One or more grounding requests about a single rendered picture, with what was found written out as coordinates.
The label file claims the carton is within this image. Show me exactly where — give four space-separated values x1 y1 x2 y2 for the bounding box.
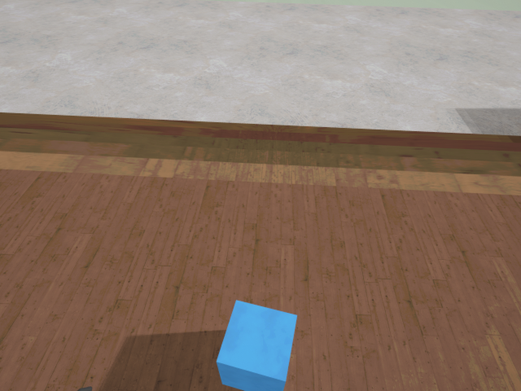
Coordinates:
217 300 297 391

